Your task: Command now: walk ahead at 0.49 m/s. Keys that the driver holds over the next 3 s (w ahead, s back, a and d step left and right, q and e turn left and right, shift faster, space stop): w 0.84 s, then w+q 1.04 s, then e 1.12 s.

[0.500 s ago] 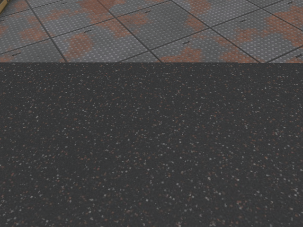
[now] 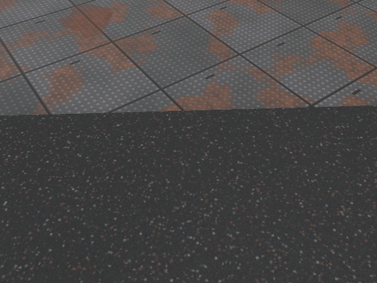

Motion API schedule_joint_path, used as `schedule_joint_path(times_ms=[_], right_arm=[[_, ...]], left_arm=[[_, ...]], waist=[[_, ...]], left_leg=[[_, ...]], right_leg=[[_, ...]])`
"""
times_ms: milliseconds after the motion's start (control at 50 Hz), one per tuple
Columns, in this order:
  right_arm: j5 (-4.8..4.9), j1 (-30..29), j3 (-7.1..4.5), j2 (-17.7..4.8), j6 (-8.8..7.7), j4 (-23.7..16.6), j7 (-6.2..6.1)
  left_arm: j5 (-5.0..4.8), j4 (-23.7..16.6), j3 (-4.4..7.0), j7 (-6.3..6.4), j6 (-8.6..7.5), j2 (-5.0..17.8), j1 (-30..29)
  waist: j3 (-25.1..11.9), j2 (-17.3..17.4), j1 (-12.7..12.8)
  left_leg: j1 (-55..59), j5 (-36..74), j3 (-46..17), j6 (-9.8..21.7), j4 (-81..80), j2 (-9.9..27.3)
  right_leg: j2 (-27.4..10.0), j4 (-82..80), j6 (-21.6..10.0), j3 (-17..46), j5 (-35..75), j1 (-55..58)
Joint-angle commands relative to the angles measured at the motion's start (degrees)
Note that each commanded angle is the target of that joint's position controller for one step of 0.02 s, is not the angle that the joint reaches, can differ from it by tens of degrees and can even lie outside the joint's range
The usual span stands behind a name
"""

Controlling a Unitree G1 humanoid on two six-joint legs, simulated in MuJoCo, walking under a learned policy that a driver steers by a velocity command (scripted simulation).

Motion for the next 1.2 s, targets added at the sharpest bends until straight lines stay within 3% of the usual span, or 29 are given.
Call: schedule_joint_path(times_ms=[20, 100, 200, 240, 260, 280, 300, 320, 340, 360, 380, 400, 440, 520, 640, 740, 800, 820, 840, 860, 880, 900, 920, 940, 960, 1000, 1040, 1100, 1200], right_arm=[[0.2, -1.9, -1.3, -7.9, -0.8, -3.2, -1.22], [1.05, 2.6, -1.53, -9.3, -0.11, -2.2, -1.92], [1.46, 6.3, -1.92, -9.8, 1.17, -0.4, -2.13], [1.52, 5.4, -2.29, -10.6, 1.75, -0.5, -2.25], [1.44, 4.0, -2.35, -11.0, 2.04, -0.8, -2.26], [1.04, 3.2, -1.91, -9.8, 2.33, -1.2, -2.22], [0.09, 2.9, -0.81, -7.6, 2.2, -2.9, -2.19], [0.36, 9.8, 1.46, 0.3, 0.75, -3.3, -1.51], [1.74, 7.8, 0.28, -5.3, -0.76, -2.4, -1.32], [2.94, 2.1, -0.83, -9.5, -1.61, -4.3, -1.18], [2.73, -1.3, -0.92, -9.5, -1.69, -5.1, -1.53], [1.79, -3.1, -1.24, -8.7, -1.32, -5.4, -1.86], [1.31, -1.2, -1.4, -6.4, 0.27, -5.2, -1.96], [0.82, -5.0, -1.6, -5.2, 1.73, -6.7, -2.24], [0.9, -17.4, -1.34, -4.0, 1.25, -10.2, -1.57], [1.52, -24.5, -1.07, -4.3, 0.65, -12.9, -0.21], [1.56, -23.1, -1.56, -5.7, 0.04, -13.4, 0.61], [1.5, -19.7, -2.2, -6.9, -0.1, -12.6, 0.59], [1.38, -12.2, -3.4, -8.8, -0.12, -10.2, 0.35], [1.25, -1.2, -4.85, -12.1, 0.01, -7.0, -0.06], [0.23, 7.0, -6.25, -17.7, 0.45, -5.4, -0.35], [0.94, 7.5, -5.32, -15.5, 0.7, -5.1, -0.1], [1.42, 3.1, -4.2, -12.0, 0.6, -5.9, 0.0], [1.28, -2.3, -3.6, -10.0, 0.62, -7.6, -0.02], [0.69, -6.2, -3.12, -8.5, 0.62, -8.4, 0.18], [0.0, -8.5, -2.45, -6.3, 0.49, -8.9, 0.28], [0.51, -6.8, -2.9, -8.0, 0.36, -8.5, -0.23], [0.9, -2.9, -3.58, -10.1, 0.37, -7.8, -1.61], [1.45, 1.9, -3.69, -10.2, 1.28, -6.9, -2.72]], left_arm=[[0.56, -2.5, 0.74, 0.17, -0.05, 2.5, 1.0], [-0.06, -4.8, 0.34, -0.64, -0.6, 1.6, -7.9], [-0.7, -7.7, 0.1, -2.46, -1.24, 2.4, -14.2], [-0.7, -7.8, 0.56, -2.96, -1.74, 3.8, -12.1], [-0.63, -6.9, 1.27, -2.97, -1.94, 5.1, -8.1], [-0.57, -4.1, 2.73, -2.71, -2.05, 7.6, 0.9], [0.02, -1.6, 4.21, -2.21, -2.07, 12.5, 12.9], [0.5, 0.1, 5.36, -2.46, -1.62, 17.5, 18.0], [0.36, -0.2, 3.72, -2.52, -1.7, 11.3, 17.4], [0.2, -1.4, 2.74, -2.37, -1.81, 8.5, 11.7], [0.32, -2.6, 2.08, -2.38, -1.7, 6.9, 6.4], [0.53, -3.0, 1.58, -2.68, -1.66, 5.3, 3.4], [1.02, -2.2, 1.07, -3.12, -1.86, 3.5, 2.8], [0.83, 0.2, 1.85, -2.31, -1.99, 6.4, 6.3], [0.17, 2.3, 1.9, -1.01, -1.09, 7.3, 11.0], [-0.31, 4.9, 2.26, -0.63, -0.09, 7.7, 14.9], [-0.48, 5.2, 2.8, -0.28, 0.66, 8.8, 13.7], [-0.44, 5.0, 2.95, -0.24, 0.89, 9.3, 12.4], [-0.3, 4.7, 2.75, -0.24, 1.23, 8.9, 11.2], [0.32, 3.7, 2.15, -0.15, 1.34, 7.6, 10.4], [0.78, 2.9, 0.49, -0.75, 0.34, 2.1, 16.7], [0.56, 3.3, -0.06, -1.16, -1.38, 1.2, 16.6], [-0.9, 1.8, 1.26, -1.52, -2.65, 6.3, 11.6], [-1.52, 0.1, 1.4, -1.4, -3.28, 7.4, 6.6], [-0.7, -0.4, 1.71, -0.93, -3.31, 7.3, 4.2], [0.47, -0.7, 2.22, -0.38, -2.12, 5.8, 5.3], [0.85, -1.3, 2.21, 0.06, -1.06, 4.4, 5.2], [1.07, -4.1, 2.38, 0.57, -0.56, 4.6, -2.2], [0.39, -7.0, 1.79, -0.64, -1.29, 3.4, -12.4]], waist=[[3.3, 3.9, 2.3], [3.6, 4.5, -1.0], [5.2, 5.3, -2.6], [4.0, 6.3, -0.7], [1.8, 6.8, 2.0], [-3.5, 6.0, 6.1], [-12.8, 0.8, 10.3], [-20.2, -15.5, 7.4], [-20.6, -11.3, 8.6], [-12.1, -7.8, 7.6], [-8.3, -2.6, 5.7], [-4.8, -0.2, 4.2], [-3.1, -1.7, 1.5], [0.4, -0.4, 1.0], [3.1, -1.0, 4.4], [5.7, -1.4, 6.1], [4.3, -2.3, 4.1], [2.0, -3.1, 2.0], [-2.3, -2.9, -2.0], [-9.5, -0.9, -6.2], [-18.4, 11.7, -4.9], [-22.5, 17.6, -4.4], [-15.3, 14.3, -4.0], [-8.9, 9.9, -2.8], [-4.5, 4.9, -0.9], [-2.8, 5.5, 2.7], [-1.7, 6.2, 3.4], [0.8, 5.5, 1.8], [2.0, 6.9, -1.4]], left_leg=[[-4.9, 4.8, -11.8, 9.6, -10.9, 16.2], [-0.1, 4.9, -9.2, 7.4, -10.2, 15.5], [9.1, 4.5, -10.3, 6.6, -5.7, 19.2], [11.1, 9.3, -10.8, 5.7, -2.2, 20.3], [10.8, 18.0, -9.7, 4.8, 2.4, 19.4], [8.7, 26.4, -7.1, 3.3, 13.0, 16.1], [-2.2, 18.0, -3.6, 1.0, 31.1, 12.4], [-26.5, -14.8, -2.3, -2.9, 51.8, 1.7], [-33.5, -23.6, -10.9, -1.9, 60.4, 3.5], [-37.0, -19.1, -10.6, -0.7, 61.7, 6.6], [-34.7, -13.7, -8.9, -0.7, 59.5, 9.8], [-32.5, -10.3, -8.2, -1.1, 55.6, 11.5], [-26.8, -7.0, -8.2, -1.4, 51.2, 13.3], [-30.9, -0.8, -7.2, -3.1, 42.8, 13.8], [-30.7, 13.3, -4.8, -3.7, 23.5, 11.7], [-32.0, 10.6, -4.5, -2.3, 16.3, 10.5], [-26.9, 4.7, -3.4, -0.3, 13.8, 9.0], [-20.9, 3.3, -1.9, 0.6, 13.3, 7.3], [-10.6, 3.4, -0.1, 1.9, 12.5, 5.1], [5.2, 5.0, -3.5, 4.3, 14.3, 8.0], [29.0, -1.9, -28.0, 13.1, 12.6, 22.4], [33.4, -7.5, -47.2, 16.2, 2.0, 27.1], [28.1, -10.8, -42.1, 13.2, 1.0, 24.8], [19.1, -7.3, -34.2, 11.3, 0.2, 22.7], [9.8, -1.9, -28.3, 10.4, -1.5, 20.5], [0.3, 3.5, -23.2, 9.6, -4.5, 17.2], [-3.3, 5.2, -20.4, 10.6, -6.5, 16.0], [-3.9, 4.7, -19.0, 10.4, -7.8, 15.3], [-4.1, 2.3, -17.5, 7.6, -5.8, 13.1]], right_leg=[[-1.9, -9.0, 1.3, 0.2, 9.4, -1.4], [1.0, -24.0, 1.7, -2.2, 16.1, 1.0], [2.5, -32.0, 0.3, -2.4, 10.1, 0.7], [3.7, -34.3, -1.3, -3.2, 5.5, 5.2], [5.5, -35.5, -2.4, -4.7, 4.2, 11.5], [7.2, -36.2, -4.0, -5.8, 4.4, 23.2], [-1.9, -35.0, -8.1, 4.3, 5.6, 41.4], [-14.8, -41.2, -17.3, 31.4, -3.9, 62.1], [-15.0, -46.1, -16.8, 38.6, -8.0, 62.1], [-13.2, -46.4, -13.7, 29.5, -4.3, 54.7], [-10.9, -47.5, -12.2, 21.9, 2.0, 46.5], [-8.6, -49.5, -11.4, 16.8, 6.5, 39.6], [-5.7, -52.9, -10.5, 11.2, 9.8, 33.2], [-5.1, -56.0, -11.5, 6.0, 15.7, 31.4], [-3.1, -57.6, -9.1, 0.8, 12.7, 33.5], [-6.2, -54.9, -8.7, 1.0, 12.0, 41.5], [-7.7, -50.4, -7.4, 1.0, 19.5, 44.6], [-7.1, -46.6, -6.7, 0.3, 28.4, 44.4], [-4.7, -38.0, -5.5, -1.7, 36.6, 42.6], [-1.5, -24.4, -3.5, -4.7, 33.1, 34.9], [6.8, -1.1, 0.9, -7.1, 11.4, 11.4], [11.3, 9.9, 1.4, 0.0, -22.0, 0.7], [7.4, 14.6, -0.1, 2.9, -20.2, -5.2], [4.6, 13.0, -0.9, 1.5, -15.0, -5.8], [2.4, 9.0, -0.9, 0.6, -10.3, -3.2], [0.3, 2.4, -0.5, 1.2, -6.6, 4.2], [0.6, -2.5, 0.9, 0.3, -4.9, 5.8], [1.5, -13.8, 2.9, 0.2, 3.5, 2.4], [5.2, -30.1, 3.6, -0.1, 15.0, 6.7]])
